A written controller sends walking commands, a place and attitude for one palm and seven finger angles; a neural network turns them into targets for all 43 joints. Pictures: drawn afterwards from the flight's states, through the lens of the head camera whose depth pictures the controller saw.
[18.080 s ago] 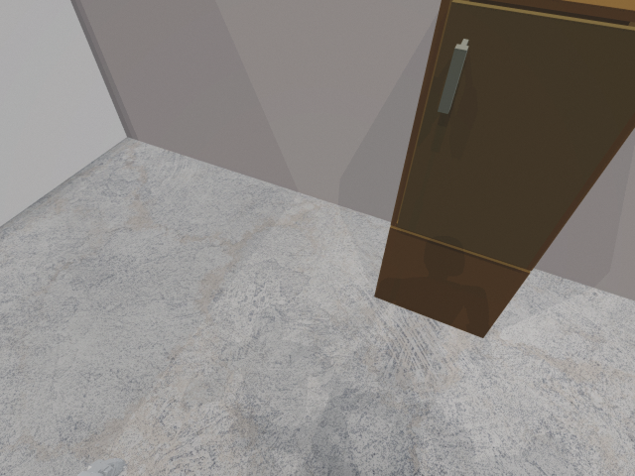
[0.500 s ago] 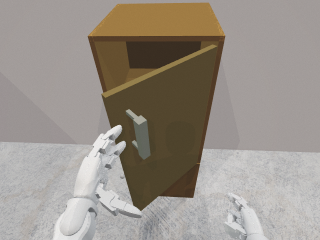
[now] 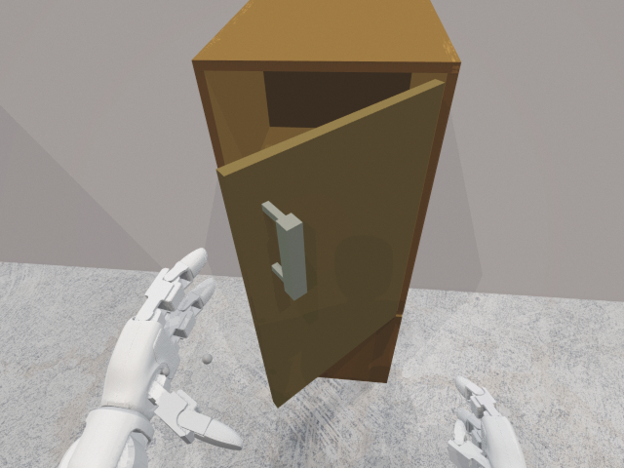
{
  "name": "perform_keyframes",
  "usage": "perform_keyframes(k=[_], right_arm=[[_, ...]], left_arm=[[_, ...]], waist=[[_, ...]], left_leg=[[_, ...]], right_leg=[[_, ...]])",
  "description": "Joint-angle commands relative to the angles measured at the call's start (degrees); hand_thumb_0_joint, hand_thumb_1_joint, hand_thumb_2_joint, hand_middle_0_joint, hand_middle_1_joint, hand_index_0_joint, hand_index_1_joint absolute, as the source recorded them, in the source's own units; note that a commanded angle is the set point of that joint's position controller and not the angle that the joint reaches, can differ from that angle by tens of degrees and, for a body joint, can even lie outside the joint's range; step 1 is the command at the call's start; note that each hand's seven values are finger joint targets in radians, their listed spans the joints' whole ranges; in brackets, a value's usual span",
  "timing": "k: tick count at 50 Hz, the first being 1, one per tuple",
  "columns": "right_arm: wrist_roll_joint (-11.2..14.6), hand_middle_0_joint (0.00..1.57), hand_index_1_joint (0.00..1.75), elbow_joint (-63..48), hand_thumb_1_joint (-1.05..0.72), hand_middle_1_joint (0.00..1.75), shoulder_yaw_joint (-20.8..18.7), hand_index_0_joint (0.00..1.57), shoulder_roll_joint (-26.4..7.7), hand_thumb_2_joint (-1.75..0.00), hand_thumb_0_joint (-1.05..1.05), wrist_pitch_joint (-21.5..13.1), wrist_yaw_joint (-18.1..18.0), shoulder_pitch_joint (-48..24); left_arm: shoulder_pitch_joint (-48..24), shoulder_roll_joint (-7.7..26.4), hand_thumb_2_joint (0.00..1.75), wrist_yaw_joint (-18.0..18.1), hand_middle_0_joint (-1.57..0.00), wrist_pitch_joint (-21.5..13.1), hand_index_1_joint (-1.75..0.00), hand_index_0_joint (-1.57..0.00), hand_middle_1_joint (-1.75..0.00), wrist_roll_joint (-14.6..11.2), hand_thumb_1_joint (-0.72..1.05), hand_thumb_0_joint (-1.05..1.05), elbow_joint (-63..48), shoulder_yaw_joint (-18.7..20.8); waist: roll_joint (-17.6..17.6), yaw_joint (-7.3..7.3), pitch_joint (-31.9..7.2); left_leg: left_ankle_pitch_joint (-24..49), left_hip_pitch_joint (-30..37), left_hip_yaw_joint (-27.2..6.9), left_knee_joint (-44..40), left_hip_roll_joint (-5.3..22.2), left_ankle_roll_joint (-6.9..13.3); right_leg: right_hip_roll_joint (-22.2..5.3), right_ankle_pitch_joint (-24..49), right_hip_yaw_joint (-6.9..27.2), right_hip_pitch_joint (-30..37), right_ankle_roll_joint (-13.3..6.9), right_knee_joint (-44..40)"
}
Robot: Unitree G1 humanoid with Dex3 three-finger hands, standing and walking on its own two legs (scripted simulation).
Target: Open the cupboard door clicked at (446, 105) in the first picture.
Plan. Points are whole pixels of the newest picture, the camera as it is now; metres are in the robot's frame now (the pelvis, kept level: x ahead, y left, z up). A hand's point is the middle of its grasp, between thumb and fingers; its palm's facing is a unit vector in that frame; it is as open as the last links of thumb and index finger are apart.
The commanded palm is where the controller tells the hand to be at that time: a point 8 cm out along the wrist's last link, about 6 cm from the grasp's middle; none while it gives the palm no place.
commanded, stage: draw the hand back to the body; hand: left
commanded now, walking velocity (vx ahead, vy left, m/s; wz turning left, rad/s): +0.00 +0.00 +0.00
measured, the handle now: (283, 250) +0.34 +0.08 +0.14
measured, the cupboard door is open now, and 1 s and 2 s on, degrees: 44 44 44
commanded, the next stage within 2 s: step back with the hand held close in 1.42 s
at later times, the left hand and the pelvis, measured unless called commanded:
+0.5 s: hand (126, 348) +0.19 +0.21 +0.15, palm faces +0.23 -0.94 -0.26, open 15.3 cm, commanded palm +0.14 +0.25 +0.16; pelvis -0.01 +0.01 +0.01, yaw -1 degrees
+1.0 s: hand (75, 312) +0.21 +0.27 +0.17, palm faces +0.40 -0.83 -0.38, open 9.6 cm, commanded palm +0.16 +0.31 +0.18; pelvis +0.02 +0.02 +0.02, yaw -2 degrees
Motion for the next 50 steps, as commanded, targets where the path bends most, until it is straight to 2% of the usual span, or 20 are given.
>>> perform_keyframes(k=[1, 5, 8, 9, 11, 12, 17, 18, 19, 20, 22, 25, 28, 31, 35, 36, 37, 41, 42, 50], right_arm=[[0.26, 0.20, 0.30, -9.84, -0.90, 0.30, -1.52, 0.20, -4.93, -0.90, 0.00, -4.02, -0.68, -8.89], [0.54, 0.20, 0.30, -9.45, -0.90, 0.30, -1.24, 0.20, -5.26, -0.90, 0.00, -4.38, -1.02, -9.22], [0.67, 0.20, 0.30, -9.13, -0.90, 0.30, -1.19, 0.20, -5.47, -0.90, 0.00, -4.52, -1.05, -9.61], [0.67, 0.20, 0.30, -9.23, -0.90, 0.30, -1.14, 0.20, -5.51, -0.90, 0.00, -4.69, -1.10, -9.58], [0.62, 0.20, 0.30, -8.78, -0.90, 0.30, -1.27, 0.20, -5.81, -0.90, 0.00, -4.82, -1.14, -9.61], [0.76, 0.20, 0.30, -8.82, -0.90, 0.30, -1.13, 0.20, -5.65, -0.90, 0.00, -4.89, -1.17, -9.88], [1.02, 0.20, 0.30, -8.27, -0.90, 0.30, -1.25, 0.20, -6.15, -0.90, 0.00, -5.50, -1.52, -10.02], [-0.63, 0.20, 0.30, -8.01, -0.90, 0.30, -1.51, 0.20, -5.36, -0.90, 0.00, -5.34, -2.25, -10.63], [-1.35, 0.20, 0.30, -6.92, -0.90, 0.30, -1.44, 0.20, -5.00, -0.90, 0.00, -5.28, -2.39, -9.65], [-1.55, 0.20, 0.30, -6.42, -0.90, 0.30, -1.38, 0.20, -4.92, -0.90, 0.00, -4.73, -2.04, -9.35], [-1.85, 0.20, 0.30, -6.06, -0.90, 0.30, -1.87, 0.20, -5.25, -0.90, 0.00, -3.98, -1.72, -9.44], [-2.06, 0.20, 0.30, -5.49, -0.90, 0.30, -2.23, 0.20, -5.26, -0.90, 0.00, -3.12, -1.54, -9.66], [-2.13, 0.20, 0.30, -4.98, -0.90, 0.30, -2.52, 0.20, -5.53, -0.90, 0.00, -2.49, -1.52, -9.92], [-2.24, 0.20, 0.30, -4.23, -0.90, 0.30, -2.86, 0.20, -5.74, -0.90, 0.00, -1.82, -1.80, -10.35], [-2.19, 0.20, 0.30, -3.87, -0.90, 0.30, -3.11, 0.20, -5.68, -0.90, 0.00, -0.89, -1.62, -10.44], [-2.19, 0.20, 0.30, -3.64, -0.90, 0.30, -3.16, 0.20, -5.89, -0.90, 0.00, -0.72, -1.63, -10.65], [-2.12, 0.20, 0.30, -3.74, -0.90, 0.30, -3.19, 0.20, -5.73, -0.90, 0.00, -0.53, -1.54, -10.62], [-1.99, 0.20, 0.30, -3.41, -0.90, 0.30, -3.71, 0.20, -6.03, -0.90, 0.00, 0.18, -1.51, -10.56], [-2.01, 0.20, 0.30, -3.49, -0.90, 0.30, -3.63, 0.20, -5.83, -0.90, 0.00, 0.44, -1.41, -10.37], [-1.87, 0.20, 0.30, -3.17, -0.90, 0.30, -4.15, 0.20, -6.16, -0.90, 0.00, 1.53, -1.27, -10.10]], left_arm=[[-6.77, 5.41, 0.30, -0.25, -0.15, -2.81, -0.30, -0.15, -0.30, -1.46, -0.50, 0.00, -12.47, 6.73], [-8.76, 6.24, 0.30, -2.18, -0.15, -1.13, -0.30, -0.15, -0.30, -3.10, -0.50, 0.00, -12.26, 8.23], [-8.25, 7.07, 0.30, -3.14, -0.15, -0.10, -0.30, -0.15, -0.30, -3.78, -0.50, 0.00, -11.97, 9.86], [-8.88, 7.16, 0.30, -3.32, -0.15, 0.13, -0.30, -0.15, -0.30, -4.10, -0.50, 0.00, -12.71, 10.09], [-7.69, 8.69, 0.30, -3.47, -0.15, 0.45, -0.30, -0.15, -0.30, -4.51, -0.50, 0.00, -12.11, 12.28], [-7.91, 8.26, 0.30, -3.70, -0.15, 0.63, -0.30, -0.15, -0.30, -5.00, -0.50, 0.00, -12.13, 12.27], [-11.09, 9.58, 0.37, -4.75, -0.16, 0.59, -0.30, -0.16, -0.30, -5.70, -0.32, 0.00, -12.25, 13.88], [-12.60, 16.58, 0.39, 2.97, -0.16, -4.34, -0.30, -0.16, -0.30, 3.01, -0.29, 0.00, -16.72, 14.61], [-6.66, 12.33, 0.40, 6.00, -0.16, -5.44, -0.30, -0.16, -0.30, 3.84, -0.26, 0.00, -11.83, 13.60], [-4.42, 10.40, 0.42, 7.45, -0.16, -6.33, -0.30, -0.16, -0.30, 4.99, -0.22, 0.00, -11.02, 11.50], [-3.98, 12.03, 0.45, 9.51, -0.16, -8.22, -0.30, -0.16, -0.30, 6.21, -0.15, 0.00, -11.82, 12.81], [-5.10, 12.87, 0.50, 11.24, -0.17, -10.06, -0.30, -0.17, -0.30, 7.59, -0.05, 0.00, -12.12, 13.57], [-5.19, 12.87, 0.54, 12.07, -0.17, -10.97, -0.30, -0.17, -0.30, 8.28, 0.06, 0.00, -11.61, 13.78], [-4.99, 15.10, 0.58, 12.81, -0.17, -11.31, -0.30, -0.17, -0.30, 8.38, 0.17, 0.00, -9.36, 16.57], [-5.00, 15.19, 0.64, 12.94, -0.18, -11.74, -0.30, -0.18, -0.30, 8.30, 0.31, 0.00, -9.55, 18.06], [-4.95, 15.80, 0.66, 13.01, -0.18, -11.68, -0.30, -0.18, -0.30, 8.34, 0.34, 0.00, -8.40, 18.66], [-4.85, 15.18, 0.68, 12.98, -0.18, -11.69, -0.30, -0.18, -0.30, 8.15, 0.37, 0.00, -8.50, 18.63], [-4.28, 17.27, 0.74, 13.16, -0.19, -11.70, -0.30, -0.19, -0.30, 8.03, 0.51, 0.00, -7.78, 21.52], [-3.95, 16.52, 0.75, 13.08, -0.19, -11.66, -0.30, -0.19, -0.30, 7.78, 0.55, 0.00, -7.79, 21.38], [-5.95, 19.28, 0.87, 13.29, -0.20, -11.41, -0.30, -0.20, -0.30, 7.19, 0.83, 0.00, -6.68, 25.93]], waist=[[-2.89, 0.54, -2.82], [-3.42, 0.29, -1.91], [-2.12, 0.71, -1.92], [-2.29, 0.73, -2.83], [-3.03, 1.19, -2.58], [-2.99, 1.07, -1.93], [-2.33, 0.62, -1.67], [-2.30, 1.27, 1.21], [-3.04, 0.76, 3.42], [-2.05, 0.76, 3.11], [-2.59, 0.84, 0.88], [-0.03, 0.56, 0.50], [1.15, 0.48, 0.45], [-2.05, 0.81, 0.56], [-0.03, 0.98, -0.54], [-0.25, 1.15, 0.36], [-0.31, 1.08, -0.12], [0.14, 1.41, -0.70], [-0.36, 1.35, -0.84], [0.13, 1.47, -1.41]], left_leg=[[8.86, 1.76, -1.26, -4.61, -2.21, 2.36], [8.46, 1.83, -1.36, -5.49, -2.15, 2.30], [8.83, 2.20, -1.42, -6.17, -2.14, 2.18], [8.94, 2.50, -1.61, -6.46, -2.20, 2.17], [9.65, 2.41, -1.73, -6.54, -2.09, 2.12], [9.17, 2.22, -1.76, -6.79, -2.14, 2.11], [7.62, 3.04, -2.22, -7.51, -2.19, 2.12], [6.57, 2.26, -1.50, -8.86, -2.02, 2.30], [6.19, 2.34, -1.25, -9.19, -1.92, 2.02], [7.06, 3.33, -1.23, -9.88, -1.69, 2.10], [8.73, 4.97, -1.08, -11.09, -1.29, 2.13], [9.32, 6.60, -0.80, -12.60, -1.12, 2.04], [10.57, 7.63, -1.20, -14.00, -0.75, 1.95], [11.24, 8.01, -1.19, -14.48, -0.64, 2.09], [14.77, 8.92, -1.05, -14.75, -0.55, 1.84], [14.77, 8.59, -1.21, -14.96, -0.48, 1.75], [15.06, 8.82, -1.34, -15.24, -0.38, 1.71], [17.91, 9.35, -0.83, -14.77, -0.27, 1.60], [18.81, 9.35, -1.01, -14.98, -0.19, 1.54], [22.27, 9.99, -0.49, -14.54, -0.12, 1.44]], right_leg=[[-0.58, 8.30, 4.50, -1.11, 1.42, -8.98], [-0.37, 8.05, 4.35, -1.02, 1.68, -9.73], [-0.24, 8.38, 3.89, -0.45, 1.53, -9.74], [-0.18, 8.61, 3.65, -0.12, 1.58, -9.56], [-0.04, 9.35, 3.38, 0.46, 1.42, -9.65], [-0.06, 8.86, 3.38, 0.07, 1.56, -9.79], [0.14, 6.18, 3.24, -0.52, 1.49, -10.70], [-0.40, 5.10, 5.29, -0.12, 1.21, -14.04], [-0.74, 4.06, 5.13, -0.79, 0.99, -14.93], [-0.86, 4.96, 4.98, 0.04, 0.96, -14.85], [-0.88, 6.94, 4.84, 2.72, 0.99, -14.78], [-0.85, 7.34, 4.84, 4.14, 0.90, -15.43], [-0.64, 8.42, 4.59, 5.41, 0.75, -15.50], [-0.57, 8.83, 4.71, 6.42, 0.78, -16.33], [-0.52, 12.49, 4.70, 8.01, 0.67, -15.68], [-0.47, 12.38, 4.66, 8.04, 0.61, -15.92], [-0.47, 12.64, 4.61, 8.29, 0.68, -15.62], [-0.36, 15.57, 4.84, 9.14, 0.57, -15.41], [-0.37, 16.22, 4.69, 9.37, 0.63, -15.14], [-0.33, 19.27, 4.94, 9.86, 0.69, -15.15]])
